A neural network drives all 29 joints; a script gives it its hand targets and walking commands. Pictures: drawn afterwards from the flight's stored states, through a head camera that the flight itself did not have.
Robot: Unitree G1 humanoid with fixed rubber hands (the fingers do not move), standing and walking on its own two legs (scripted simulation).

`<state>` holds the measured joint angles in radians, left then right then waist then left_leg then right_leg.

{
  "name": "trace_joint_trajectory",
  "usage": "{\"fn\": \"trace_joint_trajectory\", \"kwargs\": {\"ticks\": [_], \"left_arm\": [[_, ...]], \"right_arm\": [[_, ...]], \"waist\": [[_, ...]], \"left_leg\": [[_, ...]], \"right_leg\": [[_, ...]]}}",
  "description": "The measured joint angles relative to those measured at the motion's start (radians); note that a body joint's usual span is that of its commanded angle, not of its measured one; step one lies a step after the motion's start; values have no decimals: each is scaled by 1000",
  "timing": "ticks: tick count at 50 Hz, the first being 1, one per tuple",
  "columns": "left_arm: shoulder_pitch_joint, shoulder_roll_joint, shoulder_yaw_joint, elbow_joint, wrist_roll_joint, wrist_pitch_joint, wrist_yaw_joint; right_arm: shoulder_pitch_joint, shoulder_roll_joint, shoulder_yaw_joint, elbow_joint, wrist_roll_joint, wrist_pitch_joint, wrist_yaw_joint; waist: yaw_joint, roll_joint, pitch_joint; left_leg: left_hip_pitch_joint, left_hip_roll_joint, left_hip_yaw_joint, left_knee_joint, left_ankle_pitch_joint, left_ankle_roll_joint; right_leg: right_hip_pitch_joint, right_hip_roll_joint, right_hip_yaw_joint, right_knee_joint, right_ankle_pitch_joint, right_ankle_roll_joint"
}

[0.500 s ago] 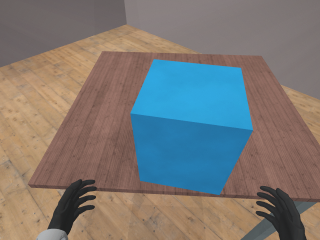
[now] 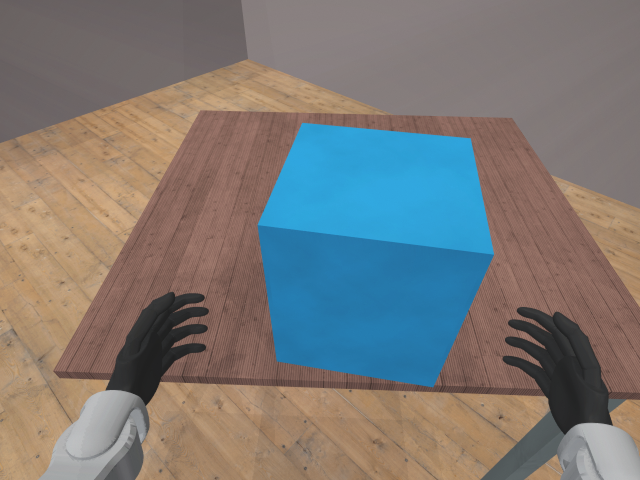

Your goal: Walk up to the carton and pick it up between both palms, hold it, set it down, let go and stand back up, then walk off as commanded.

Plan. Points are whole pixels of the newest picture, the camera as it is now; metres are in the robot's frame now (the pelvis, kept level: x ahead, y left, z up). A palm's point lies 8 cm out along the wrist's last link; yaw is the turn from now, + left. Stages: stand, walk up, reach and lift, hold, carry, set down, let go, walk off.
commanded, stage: reach and lift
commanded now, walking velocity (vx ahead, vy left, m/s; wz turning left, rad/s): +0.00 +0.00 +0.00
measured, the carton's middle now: (368, 256) +0.39 -0.03 +0.11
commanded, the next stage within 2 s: none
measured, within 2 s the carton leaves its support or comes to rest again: neither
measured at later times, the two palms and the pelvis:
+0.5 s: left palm (163, 281) +0.30 +0.20 +0.16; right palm (569, 319) +0.28 -0.22 +0.15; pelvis +0.00 -0.01 +0.00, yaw +0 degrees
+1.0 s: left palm (173, 201) +0.36 +0.19 +0.21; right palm (573, 241) +0.34 -0.23 +0.19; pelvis -0.01 +0.00 +0.00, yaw +0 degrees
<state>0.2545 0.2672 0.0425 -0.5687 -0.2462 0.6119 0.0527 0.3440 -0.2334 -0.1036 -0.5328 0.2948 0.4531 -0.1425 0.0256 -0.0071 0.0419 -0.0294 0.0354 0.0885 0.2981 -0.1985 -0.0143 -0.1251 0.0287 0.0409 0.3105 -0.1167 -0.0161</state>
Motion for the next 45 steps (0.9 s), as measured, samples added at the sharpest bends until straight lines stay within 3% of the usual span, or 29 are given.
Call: {"fn": "trace_joint_trajectory", "kwargs": {"ticks": [23,34,45], "left_arm": [[-412,23,122,172,-4,249,-30],[-564,48,133,245,9,313,-22],[-773,81,112,384,2,360,8]], "right_arm": [[-411,-65,12,181,89,145,-65],[-575,-115,17,310,137,157,-61],[-790,-161,24,532,178,159,-29]], "waist": [[-59,1,9],[-77,-11,1],[-88,-10,-19]], "left_leg": [[-28,1,-11,9,2,-6],[-52,-2,-13,25,-2,0],[-91,-7,-15,41,1,7]], "right_leg": [[-32,4,1,21,-6,-5],[-47,3,6,17,1,0],[-76,-1,9,14,15,7]]}}
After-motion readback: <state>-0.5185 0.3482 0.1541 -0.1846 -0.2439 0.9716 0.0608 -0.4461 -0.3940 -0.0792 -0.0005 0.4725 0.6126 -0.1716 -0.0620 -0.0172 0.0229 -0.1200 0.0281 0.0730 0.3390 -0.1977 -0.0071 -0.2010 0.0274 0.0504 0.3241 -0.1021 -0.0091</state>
